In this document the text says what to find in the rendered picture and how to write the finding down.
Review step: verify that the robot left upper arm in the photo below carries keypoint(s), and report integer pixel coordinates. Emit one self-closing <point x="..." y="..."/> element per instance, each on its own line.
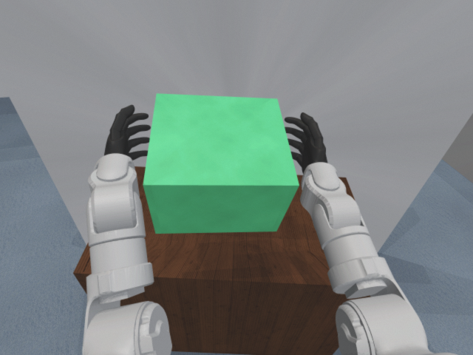
<point x="137" y="329"/>

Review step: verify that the robot right hand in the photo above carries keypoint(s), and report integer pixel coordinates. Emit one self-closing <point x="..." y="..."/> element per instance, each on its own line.
<point x="312" y="148"/>

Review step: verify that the left robot forearm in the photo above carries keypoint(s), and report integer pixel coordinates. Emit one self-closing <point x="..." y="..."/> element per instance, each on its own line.
<point x="116" y="232"/>

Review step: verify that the right robot forearm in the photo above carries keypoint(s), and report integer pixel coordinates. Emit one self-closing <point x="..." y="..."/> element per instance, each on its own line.
<point x="356" y="270"/>

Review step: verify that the robot right upper arm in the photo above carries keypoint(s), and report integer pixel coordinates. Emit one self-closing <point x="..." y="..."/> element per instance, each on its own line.
<point x="380" y="325"/>

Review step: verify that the pedestal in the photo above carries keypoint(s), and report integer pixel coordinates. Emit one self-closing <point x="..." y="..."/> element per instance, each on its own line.
<point x="255" y="293"/>

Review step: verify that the carton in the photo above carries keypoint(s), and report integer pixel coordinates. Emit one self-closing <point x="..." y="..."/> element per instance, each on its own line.
<point x="218" y="164"/>

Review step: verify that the robot left hand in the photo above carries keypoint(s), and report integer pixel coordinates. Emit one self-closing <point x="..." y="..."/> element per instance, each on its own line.
<point x="118" y="140"/>

